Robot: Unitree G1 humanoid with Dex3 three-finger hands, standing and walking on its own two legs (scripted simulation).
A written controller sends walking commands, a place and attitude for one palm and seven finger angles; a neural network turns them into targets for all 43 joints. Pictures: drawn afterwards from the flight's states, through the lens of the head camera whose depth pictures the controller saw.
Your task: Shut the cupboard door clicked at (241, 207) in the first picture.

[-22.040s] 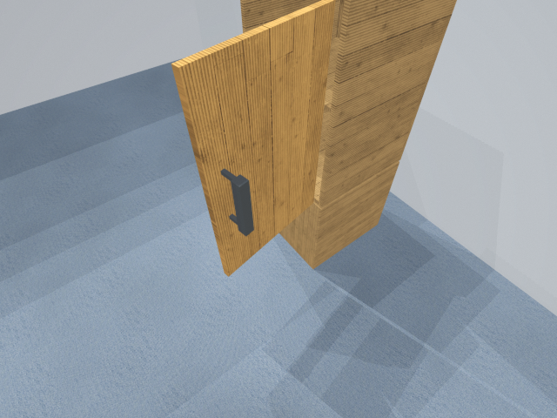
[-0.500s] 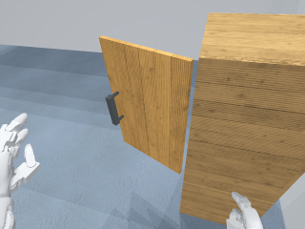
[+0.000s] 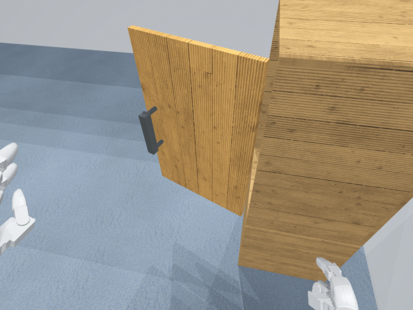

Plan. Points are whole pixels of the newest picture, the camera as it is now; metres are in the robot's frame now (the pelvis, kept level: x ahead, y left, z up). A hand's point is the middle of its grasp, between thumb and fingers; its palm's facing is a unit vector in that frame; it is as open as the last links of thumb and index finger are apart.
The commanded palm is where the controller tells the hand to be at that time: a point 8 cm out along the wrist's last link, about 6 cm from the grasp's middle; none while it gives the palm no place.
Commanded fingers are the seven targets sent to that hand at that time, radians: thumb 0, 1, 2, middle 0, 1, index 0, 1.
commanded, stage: step back with the hand held close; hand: left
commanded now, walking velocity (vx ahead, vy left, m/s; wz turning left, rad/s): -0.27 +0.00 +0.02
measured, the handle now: (153, 130) +0.65 +0.22 -0.05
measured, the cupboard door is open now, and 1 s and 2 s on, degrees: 70 70 70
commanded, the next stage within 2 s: stop stepping back and stand still in 0.90 s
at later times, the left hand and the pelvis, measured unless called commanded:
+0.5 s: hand out of the picture +0.12 +0.28 +0.17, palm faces +0.49 -0.78 -0.40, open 7.4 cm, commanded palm +0.06 +0.31 +0.18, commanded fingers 0.00 0.90 0.90 -0.20 -0.30 -0.20 -0.30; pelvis -0.07 +0.01 -0.01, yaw +2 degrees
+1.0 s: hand out of the picture +0.05 +0.28 +0.17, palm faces +0.41 -0.78 -0.47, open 7.4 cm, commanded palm -0.03 +0.31 +0.18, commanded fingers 0.00 0.90 0.90 -0.20 -0.30 -0.20 -0.30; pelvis -0.16 +0.01 -0.01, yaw +1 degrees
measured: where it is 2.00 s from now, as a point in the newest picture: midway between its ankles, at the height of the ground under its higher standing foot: outside the picture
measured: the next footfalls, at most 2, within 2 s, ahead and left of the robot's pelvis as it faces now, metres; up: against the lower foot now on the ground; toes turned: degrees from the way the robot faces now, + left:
right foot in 0.66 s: -0.09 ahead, -0.12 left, +0.00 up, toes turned +5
right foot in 1.02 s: -0.20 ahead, -0.07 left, +0.00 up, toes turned +2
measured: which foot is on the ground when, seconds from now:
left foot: down 0.00-1.00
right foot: down 0.00-0.50, up 0.52-0.64, down 0.66-0.88, up 0.90-1.00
